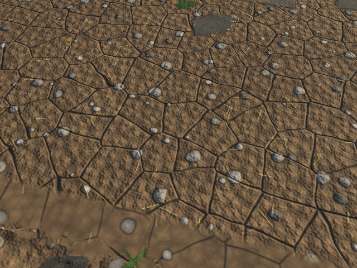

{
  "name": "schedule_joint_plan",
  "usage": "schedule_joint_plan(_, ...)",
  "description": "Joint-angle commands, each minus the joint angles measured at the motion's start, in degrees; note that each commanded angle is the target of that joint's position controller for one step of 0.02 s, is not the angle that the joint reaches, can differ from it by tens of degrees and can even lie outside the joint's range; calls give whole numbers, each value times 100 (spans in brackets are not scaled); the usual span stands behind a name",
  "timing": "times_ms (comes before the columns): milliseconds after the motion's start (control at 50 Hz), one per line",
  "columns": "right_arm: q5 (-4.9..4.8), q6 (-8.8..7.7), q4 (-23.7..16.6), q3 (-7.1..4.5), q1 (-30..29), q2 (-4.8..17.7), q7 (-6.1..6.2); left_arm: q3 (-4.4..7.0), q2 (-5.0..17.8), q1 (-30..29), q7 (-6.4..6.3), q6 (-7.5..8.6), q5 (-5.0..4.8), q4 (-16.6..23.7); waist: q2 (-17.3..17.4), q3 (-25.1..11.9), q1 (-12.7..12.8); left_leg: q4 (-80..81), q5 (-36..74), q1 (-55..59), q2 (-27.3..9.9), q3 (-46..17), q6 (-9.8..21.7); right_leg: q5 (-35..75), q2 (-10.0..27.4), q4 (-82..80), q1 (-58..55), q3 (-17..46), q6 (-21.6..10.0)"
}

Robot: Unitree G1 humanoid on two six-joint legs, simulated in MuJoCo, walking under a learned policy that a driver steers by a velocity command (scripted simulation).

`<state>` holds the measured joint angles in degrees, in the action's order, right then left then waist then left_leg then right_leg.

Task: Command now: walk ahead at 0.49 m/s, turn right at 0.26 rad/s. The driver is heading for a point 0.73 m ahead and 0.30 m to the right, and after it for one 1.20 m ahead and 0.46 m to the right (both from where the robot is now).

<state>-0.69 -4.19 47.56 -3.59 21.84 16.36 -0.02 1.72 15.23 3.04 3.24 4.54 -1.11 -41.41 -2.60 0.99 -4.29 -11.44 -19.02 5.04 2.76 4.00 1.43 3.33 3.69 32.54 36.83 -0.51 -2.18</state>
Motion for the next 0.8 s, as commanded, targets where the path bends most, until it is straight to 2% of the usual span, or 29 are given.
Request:
schedule_joint_plan(20, 8, 22, -224, -272, -44, 1042, 74, 157, 585, -397, 83, 75, -4, 561, 670, 188, 208, -381, 3867, 152, -1790, -247, 686, -609, -225, -121, -141, -113, -293)
schedule_joint_plan(40, 33, 65, -248, -288, -94, 1111, 102, 238, 734, -27, 69, 54, 7, 505, 797, -143, 409, -971, 4999, 257, -1729, -122, 587, -846, -449, -69, -698, -294, -404)
schedule_joint_plan(60, 47, 129, -296, -270, -184, 1106, 141, 376, 945, 761, 36, 33, 17, 309, 764, -630, 832, -2067, 5752, 77, -1514, 149, 422, -778, -722, -213, -1759, -482, -559)
schedule_joint_plan(80, 116, 133, -414, -205, -87, 1005, 206, 518, 1285, 1635, -33, -3, 8, 149, 478, -1228, 1166, -3567, 4817, -1056, -1335, 274, 210, -535, -307, -59, -3450, 247, -811)
schedule_joint_plan(100, 197, -8, -633, 32, 625, 311, 115, 658, 1891, 2059, -49, -10, 16, 124, -957, -2021, 790, -5941, 1064, -3627, -303, 113, -231, -1643, 1175, -341, -5735, 3318, -1922)
schedule_joint_plan(120, 129, -210, -583, 28, 291, 531, 33, 534, 1463, 2192, -45, -12, -32, 132, -776, -2497, 1015, -6641, -1265, -4496, 43, -934, -200, -2262, 1499, -1353, -6184, 4900, -2039)
schedule_joint_plan(140, -101, -327, -796, -62, -300, 854, -42, 459, 1246, 1924, -66, -11, 8, 158, -506, -1656, 1068, -6847, -948, -5028, -285, -1117, -102, -2301, 1372, -1492, -5635, 4094, -1726)
schedule_joint_plan(160, -109, -397, -907, -25, -645, 830, -39, 431, 1158, 1558, -88, -9, 17, 238, -4, -1054, 922, -6485, -482, -4977, -539, -1017, -30, -1881, 1158, -1547, -4718, 3388, -1556)
schedule_joint_plan(180, 11, -412, -931, -42, -808, 809, 2, 389, 1023, 1237, -99, -17, 41, 311, 334, -609, 706, -5979, -192, -4752, -732, -943, -43, -1308, 946, -1647, -3837, 2853, -1467)
schedule_joint_plan(200, 83, -362, -944, -83, -743, 836, 34, 342, 894, 1034, -116, -6, 108, 393, 202, -465, 480, -5631, 16, -4314, -892, -967, -72, -793, 777, -1776, -3215, 2517, -1419)
schedule_joint_plan(240, 141, -227, -952, -82, -568, 729, 55, 344, 851, 883, -153, -1, 100, 476, -34, -397, 285, -5273, 134, -3952, -937, -905, -221, -358, 575, -1990, -2607, 2203, -1493)
schedule_joint_plan(280, 176, -137, -1015, -51, -694, 605, 87, 378, 956, 988, -220, 20, 68, 436, -41, -281, 280, -4784, 443, -3938, -902, -791, -400, -62, 464, -2085, -2223, 1863, -1518)
schedule_joint_plan(340, 179, -146, -1197, 19, -1387, 440, 92, 419, 1064, 1237, -321, -15, 18, 357, -51, -120, 524, -3484, 1595, -3900, -753, -760, -539, -263, 196, -2049, -2050, 1530, -1277)
schedule_joint_plan(380, 139, -192, -1282, 58, -1827, 350, 45, 430, 1092, 1410, -362, -66, -13, 304, -140, -104, 717, -2635, 2211, -3590, -544, -716, -565, -590, 79, -1937, -2012, 1473, -1112)
schedule_joint_plan(440, 39, -265, -1393, 29, -2247, 457, -43, 445, 1119, 1713, -392, -141, -52, 213, -220, -99, 876, -2025, 2344, -3343, -348, -786, -546, -938, 218, -1661, -2290, 1842, -1046)
schedule_joint_plan(480, 17, -312, -1417, -40, -2253, 616, -92, 439, 1070, 1774, -409, -187, -50, 205, -295, -135, 811, -1713, 1994, -3215, -295, -900, -445, -1091, 346, -1317, -2663, 2232, -961)
schedule_joint_plan(520, -8, -361, -1356, -119, -1924, 737, -104, 450, 1054, 1659, -415, -226, -27, 246, -477, -189, 574, -1521, 1535, -2757, -280, -864, -250, -1002, 394, -931, -2800, 2503, -833)
schedule_joint_plan(540, 10, -384, -1242, -191, -1470, 830, -77, 407, 913, 1603, -407, -235, -15, 282, -465, -376, 322, -1288, 1540, -2069, -315, -783, -89, -885, 199, -530, -2692, 2422, -685)
schedule_joint_plan(560, 113, -412, -1182, -276, -778, 1065, -29, 292, 593, 1579, -381, -210, 32, 368, -160, -1000, -14, -1411, 1383, -820, -968, -1312, 245, -1090, -105, 650, -2251, 2079, -479)
schedule_joint_plan(580, 221, -371, -1102, -391, -101, 1552, 10, 169, 189, 2152, -387, -159, 16, 505, 1154, -1819, 53, -1283, 866, 1185, -2277, -3260, 966, -2842, -895, 2554, -603, 1230, -68)
schedule_joint_plan(600, 99, -294, -909, -403, 169, 1459, -51, 174, 485, 2405, -392, -117, -116, 594, 2224, -1936, 115, -775, -602, 1541, -2900, -5108, 1427, -3843, -736, 3769, 712, 991, 65)
schedule_joint_plan(620, 65, -268, -1025, -275, -117, 942, -43, 303, 993, 2004, -404, -145, -142, 508, 1360, -1161, -41, -595, -1092, 932, -2617, -4485, 1197, -3328, -423, 4223, 1025, 1109, 131)
schedule_joint_plan(640, 91, -220, -1049, -204, -357, 727, -22, 341, 1078, 1505, -400, -184, -73, 590, 897, -640, -70, -582, -618, 280, -2333, -3517, 964, -2847, -238, 4247, 987, 904, 167)
schedule_joint_plan(660, 126, -194, -1034, -151, -591, 612, -21, 349, 999, 1271, -386, -202, -13, 665, 714, -296, 38, -447, 62, -327, -2068, -2885, 881, -2513, -92, 4023, 827, 848, 194)
schedule_joint_plan(680, 146, -188, -999, -112, -740, 501, -9, 372, 927, 1185, -355, -225, -3, 714, 816, -110, 159, -307, 544, -708, -1870, -2402, 820, -2293, 57, 3783, 652, 840, 200)
schedule_joint_plan(720, 132, -221, -920, -115, -808, 483, -4, 341, 688, 1256, -302, -290, -63, 741, 990, -26, 286, -41, 1015, -1095, -1709, -1779, 818, -2110, 179, 3549, 365, 686, 226)
schedule_joint_plan(800, 116, -255, -696, -213, -750, 753, 8, 276, 483, 904, -275, -340, -7, 902, 729, 54, 291, 200, 1922, -1029, -1815, -1028, 978, -1519, 274, 2797, 627, 616, 350)
